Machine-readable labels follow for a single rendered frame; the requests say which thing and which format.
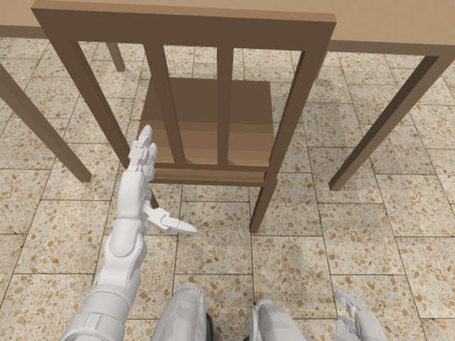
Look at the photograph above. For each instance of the robot left hand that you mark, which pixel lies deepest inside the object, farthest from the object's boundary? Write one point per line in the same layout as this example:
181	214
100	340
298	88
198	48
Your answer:
134	188

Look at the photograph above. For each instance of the left robot shin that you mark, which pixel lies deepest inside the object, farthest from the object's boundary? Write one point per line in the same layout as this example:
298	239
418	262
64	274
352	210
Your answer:
200	334

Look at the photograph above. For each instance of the chair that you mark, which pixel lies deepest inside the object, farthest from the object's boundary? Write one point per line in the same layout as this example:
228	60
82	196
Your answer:
207	131

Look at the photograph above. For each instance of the robot right hand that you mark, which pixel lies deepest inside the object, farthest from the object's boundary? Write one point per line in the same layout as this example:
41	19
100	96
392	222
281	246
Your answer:
366	326

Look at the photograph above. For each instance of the table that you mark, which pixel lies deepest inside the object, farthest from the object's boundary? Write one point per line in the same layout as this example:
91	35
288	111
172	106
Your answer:
399	27

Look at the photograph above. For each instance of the right robot thigh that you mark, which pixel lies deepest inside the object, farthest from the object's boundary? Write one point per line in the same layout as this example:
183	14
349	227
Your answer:
270	322

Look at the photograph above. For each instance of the robot left forearm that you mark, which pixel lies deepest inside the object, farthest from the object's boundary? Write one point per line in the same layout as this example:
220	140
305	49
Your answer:
110	298

